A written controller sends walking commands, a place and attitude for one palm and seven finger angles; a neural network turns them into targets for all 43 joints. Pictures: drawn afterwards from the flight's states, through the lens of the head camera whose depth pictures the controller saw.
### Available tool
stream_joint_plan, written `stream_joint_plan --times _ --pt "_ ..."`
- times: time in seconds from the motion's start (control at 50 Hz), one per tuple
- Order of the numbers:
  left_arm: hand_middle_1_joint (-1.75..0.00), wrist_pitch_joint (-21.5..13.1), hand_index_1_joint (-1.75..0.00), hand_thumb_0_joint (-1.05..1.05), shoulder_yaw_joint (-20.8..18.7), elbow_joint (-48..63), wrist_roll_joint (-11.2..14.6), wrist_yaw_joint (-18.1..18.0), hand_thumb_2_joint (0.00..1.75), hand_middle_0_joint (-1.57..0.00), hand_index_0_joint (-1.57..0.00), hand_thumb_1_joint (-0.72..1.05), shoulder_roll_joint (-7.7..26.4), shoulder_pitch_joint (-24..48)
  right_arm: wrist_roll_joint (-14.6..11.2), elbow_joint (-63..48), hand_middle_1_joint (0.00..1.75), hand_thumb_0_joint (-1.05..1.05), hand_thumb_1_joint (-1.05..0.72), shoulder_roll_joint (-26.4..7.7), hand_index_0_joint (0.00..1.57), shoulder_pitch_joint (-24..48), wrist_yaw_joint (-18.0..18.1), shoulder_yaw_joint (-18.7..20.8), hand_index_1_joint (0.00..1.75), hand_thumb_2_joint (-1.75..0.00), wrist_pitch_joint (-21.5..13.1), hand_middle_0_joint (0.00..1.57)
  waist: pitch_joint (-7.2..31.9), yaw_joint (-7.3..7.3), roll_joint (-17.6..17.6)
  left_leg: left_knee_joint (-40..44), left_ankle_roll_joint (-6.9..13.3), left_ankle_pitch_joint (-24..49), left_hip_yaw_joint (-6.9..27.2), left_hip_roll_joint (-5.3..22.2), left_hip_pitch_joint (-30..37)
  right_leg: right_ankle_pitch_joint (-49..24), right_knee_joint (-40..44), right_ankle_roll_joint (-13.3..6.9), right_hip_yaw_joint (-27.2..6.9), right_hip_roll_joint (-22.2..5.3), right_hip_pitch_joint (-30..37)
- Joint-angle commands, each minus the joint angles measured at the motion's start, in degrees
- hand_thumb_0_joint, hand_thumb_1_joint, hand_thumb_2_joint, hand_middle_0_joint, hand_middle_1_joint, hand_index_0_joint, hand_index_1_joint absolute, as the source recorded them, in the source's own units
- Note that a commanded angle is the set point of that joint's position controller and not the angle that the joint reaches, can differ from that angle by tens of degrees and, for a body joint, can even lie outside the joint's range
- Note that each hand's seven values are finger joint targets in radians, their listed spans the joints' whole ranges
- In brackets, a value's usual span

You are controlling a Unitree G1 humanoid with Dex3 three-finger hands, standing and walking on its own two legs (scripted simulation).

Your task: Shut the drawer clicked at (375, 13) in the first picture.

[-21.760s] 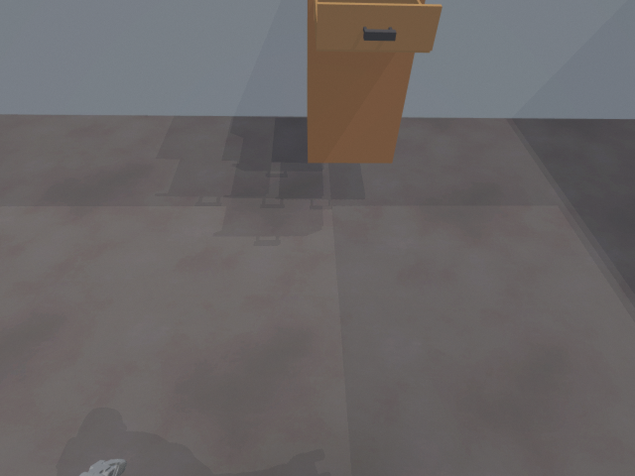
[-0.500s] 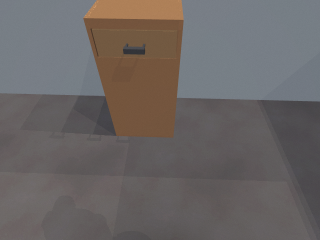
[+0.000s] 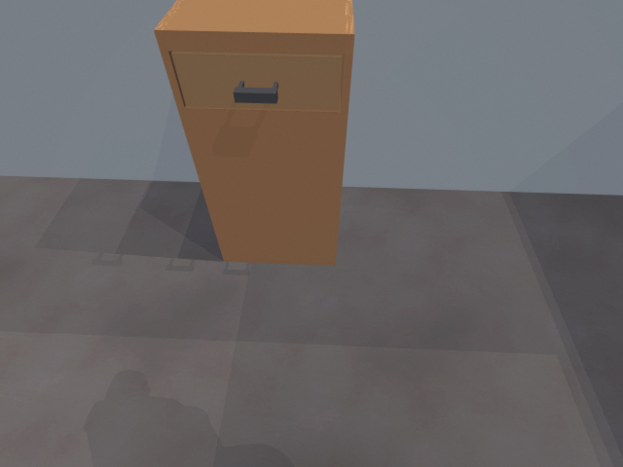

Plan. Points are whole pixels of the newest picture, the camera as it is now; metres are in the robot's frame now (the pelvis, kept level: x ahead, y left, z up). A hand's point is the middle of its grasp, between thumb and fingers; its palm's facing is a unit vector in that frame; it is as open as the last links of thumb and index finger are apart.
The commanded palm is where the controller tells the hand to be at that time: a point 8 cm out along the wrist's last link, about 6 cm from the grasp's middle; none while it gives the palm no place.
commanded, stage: look to check the result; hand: left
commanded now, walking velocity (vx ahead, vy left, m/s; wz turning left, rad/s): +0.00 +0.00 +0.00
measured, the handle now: (257, 90) +0.92 +0.18 +0.00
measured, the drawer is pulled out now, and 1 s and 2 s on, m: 0.00 0.00 0.00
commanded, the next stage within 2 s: stand and wait in 0.16 s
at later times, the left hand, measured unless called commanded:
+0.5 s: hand out of the picture +0.06 +0.20 -0.16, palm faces +0.01 -0.96 -0.27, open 7.4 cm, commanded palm none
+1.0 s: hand out of the picture +0.07 +0.21 -0.16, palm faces -0.01 -0.95 -0.30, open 7.4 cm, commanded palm none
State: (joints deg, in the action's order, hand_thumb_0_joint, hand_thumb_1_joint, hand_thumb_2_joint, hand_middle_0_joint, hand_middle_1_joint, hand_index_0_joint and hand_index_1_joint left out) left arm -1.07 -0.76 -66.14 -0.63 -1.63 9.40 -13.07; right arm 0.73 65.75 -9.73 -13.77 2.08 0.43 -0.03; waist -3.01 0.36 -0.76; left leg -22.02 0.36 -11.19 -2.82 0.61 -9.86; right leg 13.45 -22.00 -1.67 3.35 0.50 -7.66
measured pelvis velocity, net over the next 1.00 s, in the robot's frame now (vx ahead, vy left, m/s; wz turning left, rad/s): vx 0.01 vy -0.02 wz -0.01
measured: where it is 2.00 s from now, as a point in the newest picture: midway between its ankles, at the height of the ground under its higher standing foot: outside the picture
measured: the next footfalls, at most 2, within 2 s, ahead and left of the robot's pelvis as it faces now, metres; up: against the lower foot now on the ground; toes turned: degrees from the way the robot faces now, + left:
none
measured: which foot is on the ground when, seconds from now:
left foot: down 0.00-1.00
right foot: down 0.00-1.00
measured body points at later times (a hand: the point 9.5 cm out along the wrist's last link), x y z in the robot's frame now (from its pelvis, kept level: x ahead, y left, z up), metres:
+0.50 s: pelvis +0.01 -0.01 +0.00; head +0.02 -0.02 +0.45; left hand +0.06 +0.25 -0.14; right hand +0.05 -0.27 -0.16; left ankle +0.01 +0.11 -0.74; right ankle -0.02 -0.10 -0.74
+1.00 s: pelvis +0.01 -0.02 +0.00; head +0.03 -0.02 +0.45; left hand +0.07 +0.26 -0.14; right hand +0.06 -0.29 -0.15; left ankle +0.01 +0.11 -0.74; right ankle -0.02 -0.10 -0.74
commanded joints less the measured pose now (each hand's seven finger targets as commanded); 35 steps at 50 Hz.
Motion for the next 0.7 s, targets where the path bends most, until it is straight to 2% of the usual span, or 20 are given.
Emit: stream_joint_plan --times 0.0,0.04,0.18,0.22,0.32,0.34,0.48,0.56,0.62,0.68 --pt "-0.3 -0.5 -0.3 0.0 -1.26 1.68 0.16 -0.32 0.9 -0.2 -0.2 0.9 8.19 -1.7 0.17 -1.49 0.3 0.0 -0.9 -7.02 0.2 -2.38 0.12 1.1 0.3 -0.9 -0.55 0.2 0.49 0.3 -0.44 3.48 1.25 7.77 5.41 5.85 1.89 -8.36 4.8 -0.93 -6.17 -6.77 -1.67" --pt "-0.3 -0.62 -0.3 0.0 -1.36 1.76 0.13 -0.34 0.9 -0.2 -0.2 0.9 8.58 -1.31 0.15 -1.59 0.3 0.0 -0.9 -7.35 0.2 -1.92 0.12 1.18 0.3 -0.9 -0.55 0.2 0.7 0.27 0.84 3.36 1.17 8.56 5.23 5.99 2.17 -9.95 4.88 -0.89 -5.91 -6.96 -1.22" --pt "-0.3 -0.74 -0.3 0.0 -1.62 2.4 0.16 -0.17 0.9 -0.2 -0.2 0.9 10.23 0.45 0.2 -1.93 0.3 0.0 -0.9 -9.06 0.2 -0.13 0.04 1.26 0.3 -0.9 -0.73 0.2 1.5 0.17 0.02 4.0 1.03 9.68 5.33 6.16 2.89 -11.71 5.31 -0.86 -6.08 -7.2 0.07" --pt "-0.3 -0.89 -0.3 0.0 -1.71 2.45 0.1 -0.19 0.9 -0.2 -0.2 0.9 10.75 0.49 0.12 -2.16 0.3 0.0 -0.9 -9.65 0.2 0.44 0.02 1.36 0.3 -0.9 -0.7 0.2 2.16 0.15 1.19 3.7 0.98 10.44 5.24 6.24 3.6 -13.33 5.37 -0.83 -6.21 -7.25 0.25" --pt "-0.3 -0.97 -0.3 0.0 -1.81 2.73 0.07 -0.11 0.9 -0.2 -0.2 0.9 11.76 1.54 0.14 -2.41 0.3 0.0 -0.9 -10.68 0.2 1.53 -0.08 1.48 0.3 -0.9 -0.68 0.2 2.22 0.17 0.92 4.07 0.87 10.23 5.2 6.31 4.08 -13.65 5.9 -0.81 -6.45 -7.36 0.45" --pt "-0.3 -0.93 -0.3 0.0 -1.78 2.7 0.12 -0.09 0.9 -0.2 -0.2 0.9 11.95 1.98 0.17 -2.26 0.3 0.0 -0.9 -10.69 0.2 1.91 -0.09 1.47 0.3 -0.9 -0.59 0.2 1.25 0.26 1.08 4.37 0.76 9.31 5.05 6.35 3.77 -12.99 6.27 -0.76 -6.38 -7.49 0.08" --pt "-0.3 -1.15 -0.3 0.0 -1.94 2.88 0.2 0.01 0.9 -0.2 -0.2 0.9 13.34 2.9 0.21 -2.53 0.3 0.0 -0.9 -12.34 0.2 2.85 -0.11 1.53 0.3 -0.9 -0.78 0.2 3.12 0.23 0.89 4.48 0.68 10.96 5.12 6.58 4.92 -15.67 6.35 -0.86 -6.74 -7.59 1.48" --pt "-0.3 -1.06 -0.3 0.0 -1.95 2.89 0.18 0.09 0.9 -0.2 -0.2 0.9 14.01 3.64 0.19 -2.54 0.3 0.0 -0.9 -12.85 0.2 3.5 -0.15 1.55 0.3 -0.9 -0.67 0.2 1.8 0.19 0.4 4.92 0.54 9.91 5.08 6.64 4.6 -14.2 7.01 -0.85 -6.77 -7.62 0.89" --pt "-0.3 -1.17 -0.3 0.0 -2.07 3.0 0.13 0.09 0.9 -0.2 -0.2 0.9 14.58 3.66 0.11 -2.8 0.3 0.0 -0.9 -13.49 0.2 3.6 -0.2 1.62 0.3 -0.9 -0.65 0.2 2.72 0.21 1.34 4.75 0.51 9.82 5.17 6.67 4.96 -14.34 7.28 -0.74 -7.02 -7.53 1.31" --pt "-0.3 -1.16 -0.3 0.0 -2.03 3.05 0.2 0.18 0.9 -0.2 -0.2 0.9 14.88 4.26 0.22 -2.71 0.3 0.0 -0.9 -13.87 0.2 3.92 -0.2 1.65 0.3 -0.9 -0.7 0.2 2.78 0.33 0.47 5.09 0.47 9.56 5.02 6.86 5.15 -14.17 7.41 -0.88 -7.18 -7.64 1.37"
